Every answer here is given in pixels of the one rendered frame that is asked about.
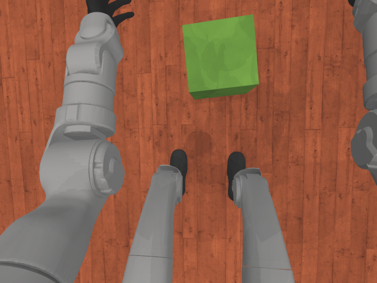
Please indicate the right robot upper arm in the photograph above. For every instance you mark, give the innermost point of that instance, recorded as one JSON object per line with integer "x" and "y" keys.
{"x": 364, "y": 143}

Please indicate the right robot shin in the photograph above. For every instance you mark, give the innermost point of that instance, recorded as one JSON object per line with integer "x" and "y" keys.
{"x": 251, "y": 170}

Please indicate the left robot upper arm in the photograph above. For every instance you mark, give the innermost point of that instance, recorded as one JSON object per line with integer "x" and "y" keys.
{"x": 49, "y": 244}

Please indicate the robot right forearm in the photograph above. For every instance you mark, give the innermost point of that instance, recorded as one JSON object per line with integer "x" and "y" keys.
{"x": 365, "y": 14}

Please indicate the left robot hand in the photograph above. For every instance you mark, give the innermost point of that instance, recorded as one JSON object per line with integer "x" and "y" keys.
{"x": 109, "y": 9}

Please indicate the right robot foot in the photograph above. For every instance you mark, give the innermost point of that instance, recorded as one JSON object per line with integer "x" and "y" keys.
{"x": 236, "y": 162}

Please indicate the robot left forearm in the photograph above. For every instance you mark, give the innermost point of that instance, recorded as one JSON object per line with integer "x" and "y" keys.
{"x": 89, "y": 86}

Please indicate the carton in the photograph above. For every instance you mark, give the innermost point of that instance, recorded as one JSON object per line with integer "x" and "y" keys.
{"x": 221, "y": 57}

